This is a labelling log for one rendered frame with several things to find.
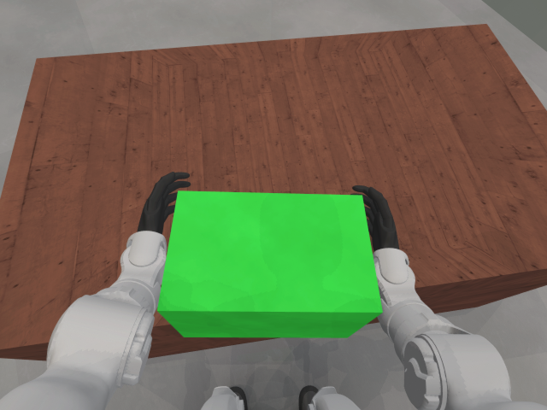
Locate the robot left upper arm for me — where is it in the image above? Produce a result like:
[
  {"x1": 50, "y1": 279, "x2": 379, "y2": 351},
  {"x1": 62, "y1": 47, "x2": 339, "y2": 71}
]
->
[{"x1": 0, "y1": 295, "x2": 155, "y2": 410}]

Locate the robot right upper arm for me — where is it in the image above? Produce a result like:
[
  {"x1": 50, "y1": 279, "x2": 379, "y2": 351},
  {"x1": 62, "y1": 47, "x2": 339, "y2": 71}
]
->
[{"x1": 403, "y1": 334, "x2": 547, "y2": 410}]

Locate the carton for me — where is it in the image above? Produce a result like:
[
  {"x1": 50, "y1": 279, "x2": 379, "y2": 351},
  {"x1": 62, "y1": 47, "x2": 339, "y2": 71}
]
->
[{"x1": 157, "y1": 190, "x2": 383, "y2": 338}]

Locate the left robot forearm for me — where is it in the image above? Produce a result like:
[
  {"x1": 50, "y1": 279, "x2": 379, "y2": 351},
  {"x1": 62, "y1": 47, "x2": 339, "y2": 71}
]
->
[{"x1": 46, "y1": 231, "x2": 167, "y2": 368}]

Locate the left robot hand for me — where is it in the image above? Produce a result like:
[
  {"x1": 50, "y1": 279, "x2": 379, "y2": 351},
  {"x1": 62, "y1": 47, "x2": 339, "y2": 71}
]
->
[{"x1": 137, "y1": 172, "x2": 191, "y2": 234}]

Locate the right robot forearm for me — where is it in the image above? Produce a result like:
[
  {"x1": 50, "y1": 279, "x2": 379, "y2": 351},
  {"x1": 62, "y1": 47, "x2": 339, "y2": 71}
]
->
[{"x1": 373, "y1": 248, "x2": 511, "y2": 398}]

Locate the left robot foot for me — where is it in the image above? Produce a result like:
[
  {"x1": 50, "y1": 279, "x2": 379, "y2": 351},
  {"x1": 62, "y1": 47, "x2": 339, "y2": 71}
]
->
[{"x1": 230, "y1": 387, "x2": 248, "y2": 410}]

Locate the left robot shin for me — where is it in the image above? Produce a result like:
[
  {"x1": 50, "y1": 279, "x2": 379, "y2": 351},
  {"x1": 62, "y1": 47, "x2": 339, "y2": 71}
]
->
[{"x1": 211, "y1": 386, "x2": 237, "y2": 398}]

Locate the right robot hand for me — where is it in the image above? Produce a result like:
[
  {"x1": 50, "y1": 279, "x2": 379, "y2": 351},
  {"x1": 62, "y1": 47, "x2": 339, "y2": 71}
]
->
[{"x1": 351, "y1": 185, "x2": 399, "y2": 251}]

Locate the pedestal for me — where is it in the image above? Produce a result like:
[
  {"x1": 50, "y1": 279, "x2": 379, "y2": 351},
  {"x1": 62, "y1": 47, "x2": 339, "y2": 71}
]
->
[{"x1": 0, "y1": 24, "x2": 547, "y2": 360}]

